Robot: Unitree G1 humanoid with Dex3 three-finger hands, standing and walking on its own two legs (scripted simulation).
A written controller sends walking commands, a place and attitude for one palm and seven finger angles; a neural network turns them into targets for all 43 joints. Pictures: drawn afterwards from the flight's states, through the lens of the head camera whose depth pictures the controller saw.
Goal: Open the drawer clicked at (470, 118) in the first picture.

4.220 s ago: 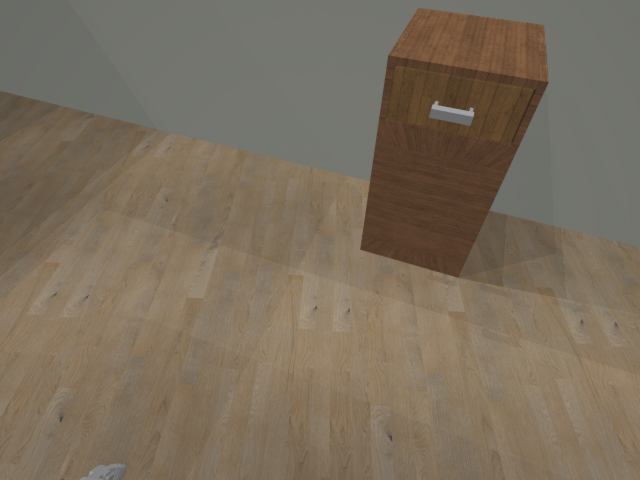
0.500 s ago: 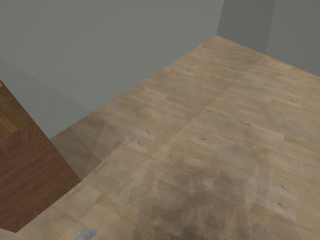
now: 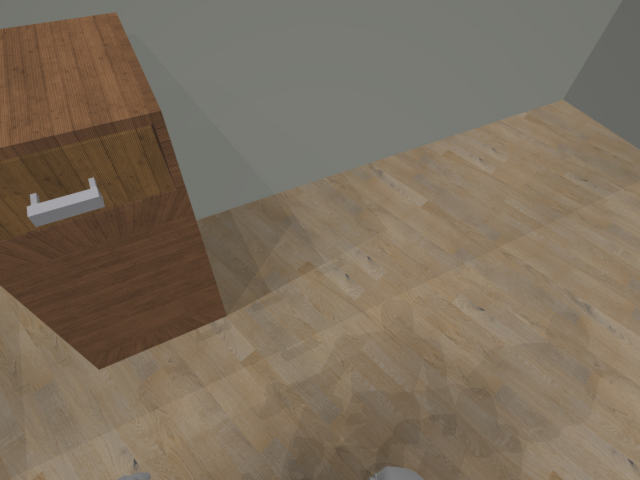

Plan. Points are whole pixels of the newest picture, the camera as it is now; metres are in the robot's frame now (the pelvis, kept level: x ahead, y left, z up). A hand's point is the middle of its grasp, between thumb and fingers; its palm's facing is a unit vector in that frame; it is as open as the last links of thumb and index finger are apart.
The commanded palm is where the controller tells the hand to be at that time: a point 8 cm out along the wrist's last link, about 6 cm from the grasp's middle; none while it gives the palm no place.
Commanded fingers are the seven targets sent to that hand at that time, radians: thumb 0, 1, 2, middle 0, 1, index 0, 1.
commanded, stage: turn to face it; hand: left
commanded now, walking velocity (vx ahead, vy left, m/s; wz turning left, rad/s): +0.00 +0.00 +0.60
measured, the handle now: (65, 198) +0.56 +0.49 -0.06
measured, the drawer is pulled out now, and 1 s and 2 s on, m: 0.00 0.00 0.00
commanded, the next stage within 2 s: take the last steps up to it in 0.56 s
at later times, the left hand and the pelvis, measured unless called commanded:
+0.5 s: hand out of the picture -0.03 +0.15 -0.15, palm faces +0.35 -0.90 -0.26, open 7.4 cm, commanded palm none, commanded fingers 0.00 0.90 0.90 -0.20 -0.30 -0.20 -0.30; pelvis -0.01 -0.05 +0.01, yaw +19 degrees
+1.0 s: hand out of the picture -0.02 +0.19 -0.16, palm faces +0.42 -0.89 -0.20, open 7.4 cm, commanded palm none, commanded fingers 0.00 0.90 0.90 -0.20 -0.30 -0.20 -0.30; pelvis +0.01 -0.01 +0.01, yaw +25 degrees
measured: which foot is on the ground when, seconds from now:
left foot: down 0.00-0.20, up 0.22-0.60, down 0.62-1.00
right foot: up 0.00-0.18, down 0.20-0.62, up 0.64-1.00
